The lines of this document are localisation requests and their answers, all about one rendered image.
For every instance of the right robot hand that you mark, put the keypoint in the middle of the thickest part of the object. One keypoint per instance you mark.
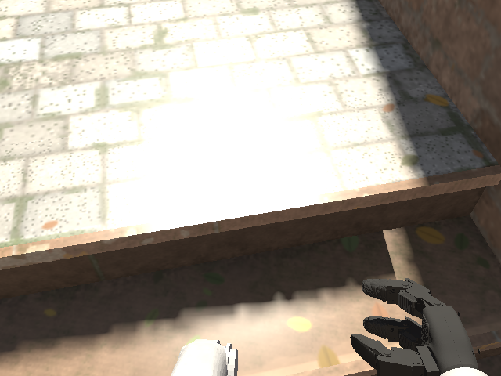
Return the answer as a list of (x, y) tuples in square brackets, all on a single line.
[(440, 344)]

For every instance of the left robot thigh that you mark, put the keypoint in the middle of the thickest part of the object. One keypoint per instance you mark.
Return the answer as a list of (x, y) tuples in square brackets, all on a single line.
[(207, 358)]

